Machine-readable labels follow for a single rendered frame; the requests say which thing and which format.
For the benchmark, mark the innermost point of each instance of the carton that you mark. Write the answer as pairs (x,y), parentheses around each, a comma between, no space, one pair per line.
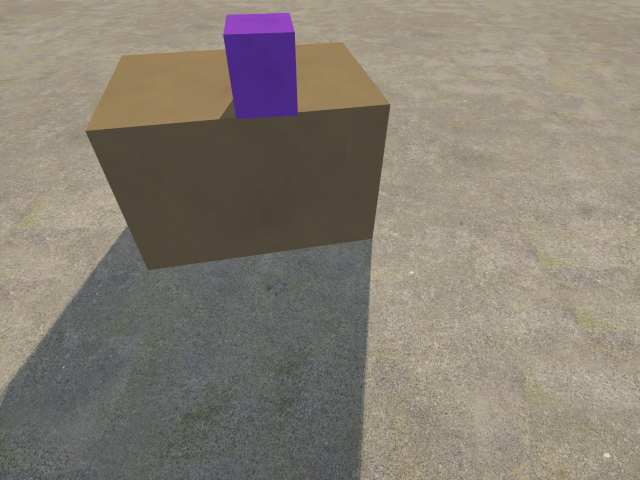
(261,57)

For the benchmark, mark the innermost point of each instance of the pedestal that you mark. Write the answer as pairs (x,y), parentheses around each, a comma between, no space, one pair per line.
(195,184)

